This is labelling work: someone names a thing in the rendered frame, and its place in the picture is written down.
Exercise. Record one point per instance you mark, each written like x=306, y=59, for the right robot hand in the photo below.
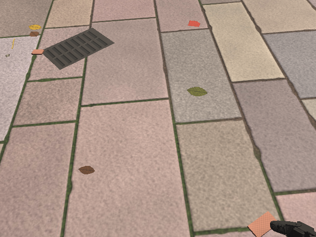
x=292, y=229

